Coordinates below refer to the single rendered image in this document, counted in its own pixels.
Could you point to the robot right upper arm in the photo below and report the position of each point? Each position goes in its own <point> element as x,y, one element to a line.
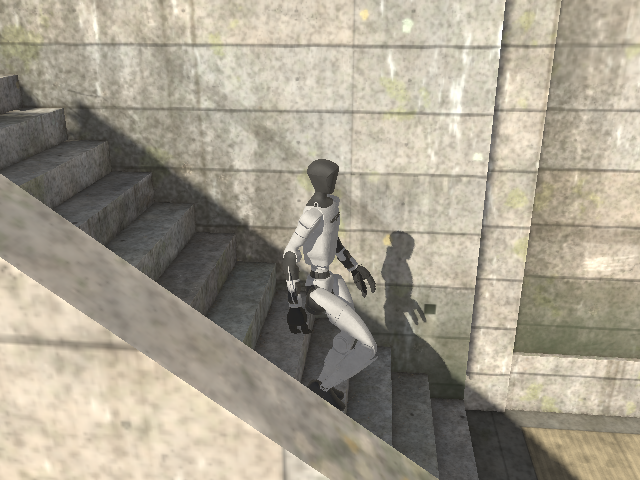
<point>310,219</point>

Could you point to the right robot hand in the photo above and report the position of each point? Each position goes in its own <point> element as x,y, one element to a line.
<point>297,317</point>

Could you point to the left robot shin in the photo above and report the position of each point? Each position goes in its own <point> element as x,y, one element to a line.
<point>332,359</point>

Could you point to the left robot forearm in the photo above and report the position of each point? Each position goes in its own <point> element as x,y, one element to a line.
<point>344,257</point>

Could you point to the right robot forearm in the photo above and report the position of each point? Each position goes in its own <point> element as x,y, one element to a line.
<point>290,260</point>

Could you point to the robot shin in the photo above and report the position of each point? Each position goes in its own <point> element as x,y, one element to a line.
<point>332,359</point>
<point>350,365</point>

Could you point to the right robot shin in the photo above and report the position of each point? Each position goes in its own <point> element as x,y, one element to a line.
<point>350,365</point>

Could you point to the left robot hand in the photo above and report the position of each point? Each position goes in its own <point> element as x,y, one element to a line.
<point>360,274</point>

